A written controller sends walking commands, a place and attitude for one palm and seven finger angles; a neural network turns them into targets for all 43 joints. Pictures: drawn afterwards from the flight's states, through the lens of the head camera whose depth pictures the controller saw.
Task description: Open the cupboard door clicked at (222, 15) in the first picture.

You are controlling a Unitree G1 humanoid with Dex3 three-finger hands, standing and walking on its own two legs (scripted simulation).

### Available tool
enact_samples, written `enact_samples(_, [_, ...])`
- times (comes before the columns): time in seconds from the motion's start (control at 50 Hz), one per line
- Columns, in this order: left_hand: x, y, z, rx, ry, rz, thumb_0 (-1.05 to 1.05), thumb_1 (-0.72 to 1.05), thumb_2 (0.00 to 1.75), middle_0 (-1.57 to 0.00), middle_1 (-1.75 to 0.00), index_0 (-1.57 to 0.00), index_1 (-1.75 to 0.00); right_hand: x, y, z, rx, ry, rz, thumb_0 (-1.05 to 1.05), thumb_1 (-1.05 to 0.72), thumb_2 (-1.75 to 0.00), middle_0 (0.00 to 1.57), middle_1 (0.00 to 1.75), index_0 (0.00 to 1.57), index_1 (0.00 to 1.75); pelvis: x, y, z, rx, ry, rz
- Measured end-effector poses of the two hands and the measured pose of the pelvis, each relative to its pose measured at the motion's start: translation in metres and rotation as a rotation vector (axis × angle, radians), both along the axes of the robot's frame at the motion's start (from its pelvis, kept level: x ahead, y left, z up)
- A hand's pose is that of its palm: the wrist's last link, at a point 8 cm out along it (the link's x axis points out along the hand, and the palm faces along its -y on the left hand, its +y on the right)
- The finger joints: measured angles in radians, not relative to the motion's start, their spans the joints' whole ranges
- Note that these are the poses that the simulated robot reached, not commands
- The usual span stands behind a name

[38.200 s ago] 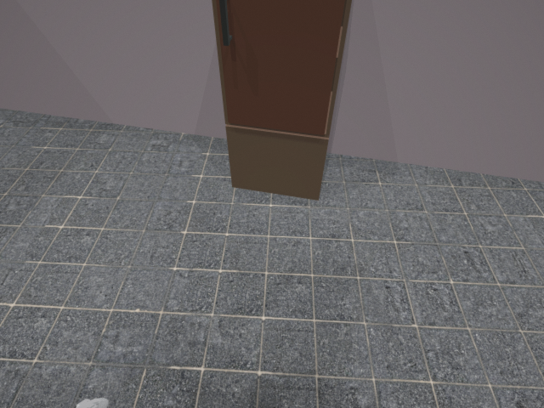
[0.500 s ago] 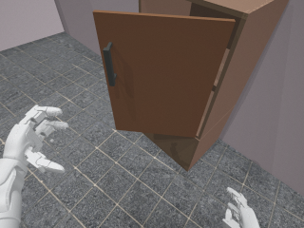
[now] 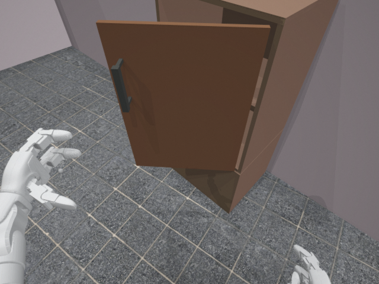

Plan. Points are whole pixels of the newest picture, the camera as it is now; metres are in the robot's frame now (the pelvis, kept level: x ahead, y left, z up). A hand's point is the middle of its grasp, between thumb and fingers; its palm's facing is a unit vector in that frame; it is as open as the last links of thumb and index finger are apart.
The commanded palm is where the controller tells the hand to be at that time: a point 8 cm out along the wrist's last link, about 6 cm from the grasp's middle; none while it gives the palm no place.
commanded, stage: raise the hand with hooked fingers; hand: left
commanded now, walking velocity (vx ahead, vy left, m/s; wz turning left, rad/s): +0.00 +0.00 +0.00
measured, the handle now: (123, 86) +0.60 +0.24 +0.10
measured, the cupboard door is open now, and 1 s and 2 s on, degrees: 39 39 39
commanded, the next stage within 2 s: move the hooked fingers beside the handle in 0.14 s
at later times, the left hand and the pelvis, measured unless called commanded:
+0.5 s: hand (70, 155) +0.33 +0.27 +0.12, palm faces +0.05 -1.00 -0.02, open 14.0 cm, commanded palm +0.31 +0.32 +0.11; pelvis +0.00 -0.01 +0.00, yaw +1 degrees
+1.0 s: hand (83, 125) +0.42 +0.28 +0.11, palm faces +0.00 -1.00 +0.01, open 14.0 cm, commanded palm +0.40 +0.33 +0.11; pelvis +0.00 +0.01 -0.01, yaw -1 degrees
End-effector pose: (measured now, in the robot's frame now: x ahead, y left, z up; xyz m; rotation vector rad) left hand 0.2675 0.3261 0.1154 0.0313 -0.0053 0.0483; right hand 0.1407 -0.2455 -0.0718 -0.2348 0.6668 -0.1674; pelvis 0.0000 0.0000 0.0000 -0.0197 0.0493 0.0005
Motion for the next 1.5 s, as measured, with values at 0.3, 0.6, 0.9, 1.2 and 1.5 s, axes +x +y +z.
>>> enact_samples(0.3, [0.001, -0.011, -0.001, -0.008, 0.013, -0.002, -0.02, -0.50, 0.30, -0.30, -1.20, -0.30, -1.20, 0.010, -0.009, -0.001, 0.016, -0.026, 0.000, 0.01, -0.90, -0.90, 0.20, 0.30, 0.20, 0.30, -0.001, -0.012, -0.001, 0.006, 0.003, 0.000])
enact_samples(0.6, [0.062, -0.002, 0.002, -0.025, 0.023, -0.023, -0.02, -0.50, 0.30, -0.30, -1.20, -0.30, -1.20, -0.022, -0.020, -0.015, -0.018, 0.099, -0.049, 0.01, -0.90, -0.90, 0.20, 0.30, 0.20, 0.30, -0.004, -0.010, -0.005, 0.002, 0.045, -0.003])
enact_samples(0.9, [0.116, 0.009, -0.007, -0.038, 0.024, -0.033, -0.02, -0.50, 0.30, -0.30, -1.20, -0.30, -1.20, -0.080, -0.019, -0.027, -0.049, 0.313, -0.137, 0.01, -0.90, -0.90, 0.20, 0.30, 0.20, 0.30, 0.002, 0.007, -0.009, -0.009, 0.106, -0.020])
enact_samples(1.2, [0.162, 0.012, -0.005, -0.045, 0.030, -0.042, -0.02, -0.50, 0.30, -0.30, -1.20, -0.30, -1.20, -0.100, -0.005, -0.032, -0.049, 0.420, -0.171, 0.01, -0.90, -0.90, 0.20, 0.30, 0.20, 0.30, 0.006, 0.020, -0.013, -0.019, 0.160, -0.028])
enact_samples(1.5, [0.211, 0.014, -0.003, -0.033, 0.046, -0.041, -0.02, -0.50, 0.30, -0.30, -1.20, -0.30, -1.20, -0.144, -0.010, -0.035, -0.087, 0.599, -0.232, 0.00, -0.90, -0.90, 0.20, 0.30, 0.20, 0.30, 0.005, 0.020, -0.021, -0.032, 0.239, -0.027])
